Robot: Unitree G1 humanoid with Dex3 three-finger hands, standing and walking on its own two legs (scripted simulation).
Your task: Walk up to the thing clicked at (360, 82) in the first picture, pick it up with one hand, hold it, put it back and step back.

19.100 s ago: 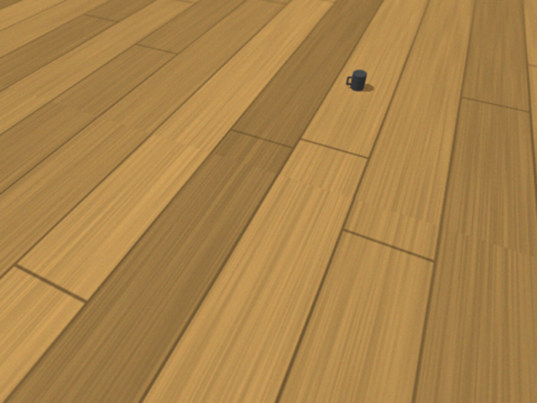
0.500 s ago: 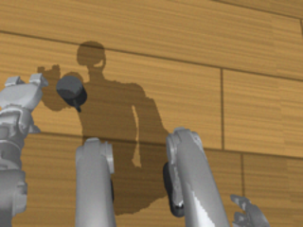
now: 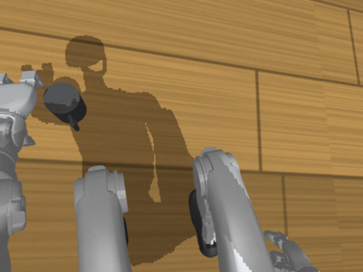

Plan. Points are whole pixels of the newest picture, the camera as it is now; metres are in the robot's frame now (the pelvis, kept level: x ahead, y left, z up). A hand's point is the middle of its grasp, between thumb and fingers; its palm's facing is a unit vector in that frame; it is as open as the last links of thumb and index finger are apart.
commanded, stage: rise first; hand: left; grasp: from above
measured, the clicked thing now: (68, 109) +0.51 +0.24 -0.30
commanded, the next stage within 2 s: approach in 1.76 s
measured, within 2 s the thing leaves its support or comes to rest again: neither
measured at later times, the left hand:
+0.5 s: hand (31, 112) +0.46 +0.28 -0.17, palm faces -0.45 -0.06 -0.89, open 14.1 cm
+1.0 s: hand (35, 108) +0.48 +0.28 -0.19, palm faces -0.45 -0.06 -0.89, open 14.1 cm
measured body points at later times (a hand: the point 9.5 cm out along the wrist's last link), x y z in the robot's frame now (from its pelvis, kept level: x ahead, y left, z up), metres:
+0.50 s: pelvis +0.00 +0.00 -0.01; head +0.24 +0.07 +0.37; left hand +0.48 +0.28 -0.12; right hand +0.05 -0.28 -0.11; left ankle +0.07 +0.13 -0.32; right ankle +0.10 -0.14 -0.32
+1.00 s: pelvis +0.00 +0.00 -0.01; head +0.25 +0.07 +0.36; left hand +0.50 +0.28 -0.14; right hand +0.04 -0.27 -0.11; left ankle +0.07 +0.13 -0.32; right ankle +0.10 -0.14 -0.32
